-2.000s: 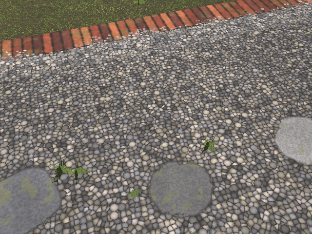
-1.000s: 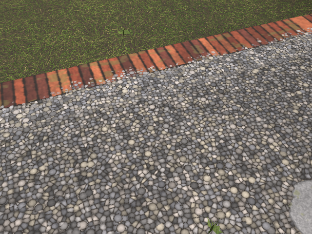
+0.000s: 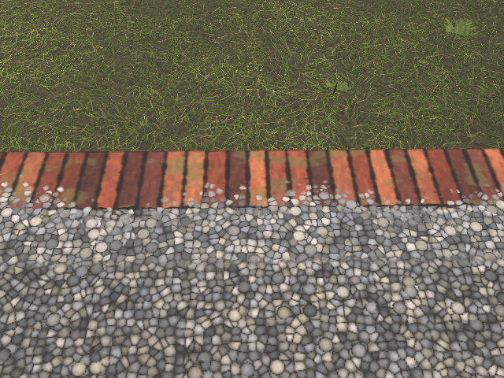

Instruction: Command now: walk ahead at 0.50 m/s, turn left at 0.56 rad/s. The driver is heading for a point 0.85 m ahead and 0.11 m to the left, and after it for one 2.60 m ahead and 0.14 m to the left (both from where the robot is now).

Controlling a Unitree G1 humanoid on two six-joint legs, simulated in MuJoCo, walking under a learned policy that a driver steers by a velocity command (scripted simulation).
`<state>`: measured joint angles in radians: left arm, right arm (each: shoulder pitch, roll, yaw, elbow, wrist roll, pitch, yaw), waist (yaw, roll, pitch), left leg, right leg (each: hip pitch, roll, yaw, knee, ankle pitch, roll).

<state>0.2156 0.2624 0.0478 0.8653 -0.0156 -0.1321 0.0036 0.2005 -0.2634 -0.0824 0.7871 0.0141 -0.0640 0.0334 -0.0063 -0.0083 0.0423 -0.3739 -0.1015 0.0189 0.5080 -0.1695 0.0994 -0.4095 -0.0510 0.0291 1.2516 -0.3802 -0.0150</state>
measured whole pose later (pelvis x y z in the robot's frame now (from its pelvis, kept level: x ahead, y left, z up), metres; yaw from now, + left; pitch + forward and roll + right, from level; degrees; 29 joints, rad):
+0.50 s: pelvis +0.28 -0.04 +0.00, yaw +18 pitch +2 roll -1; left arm 0.17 0.25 0.06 0.73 0.01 -0.11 -0.01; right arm 0.32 -0.29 -0.07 0.73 0.02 -0.03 -0.01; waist -0.01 0.04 0.01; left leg -0.47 -0.02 -0.09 1.21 -0.39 0.03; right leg -0.33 0.03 -0.04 0.47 -0.18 -0.03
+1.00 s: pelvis +0.48 +0.10 +0.01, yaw +22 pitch +2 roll -1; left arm 0.26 0.30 0.05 0.86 -0.01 -0.06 0.00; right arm 0.14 -0.25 -0.04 0.69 -0.01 -0.05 0.03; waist 0.02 -0.03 0.04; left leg -0.37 -0.01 0.04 0.48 -0.15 0.05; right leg -0.45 -0.06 0.01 1.12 -0.48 0.04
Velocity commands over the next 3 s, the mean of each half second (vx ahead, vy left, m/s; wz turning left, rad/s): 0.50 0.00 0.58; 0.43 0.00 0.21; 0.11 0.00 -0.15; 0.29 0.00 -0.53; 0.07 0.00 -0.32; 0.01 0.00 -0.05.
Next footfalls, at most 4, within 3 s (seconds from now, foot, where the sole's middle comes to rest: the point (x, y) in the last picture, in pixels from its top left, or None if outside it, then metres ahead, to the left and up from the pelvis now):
0.36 right None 0.39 -0.12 -0.77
0.86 left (177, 344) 0.54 0.22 -0.77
1.26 right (252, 295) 0.68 0.02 -0.77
1.52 left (172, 340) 0.55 0.23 -0.77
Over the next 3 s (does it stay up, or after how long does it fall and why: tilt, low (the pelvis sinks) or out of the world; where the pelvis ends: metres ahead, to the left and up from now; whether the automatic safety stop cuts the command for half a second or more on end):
stays up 0.81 0.14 0.00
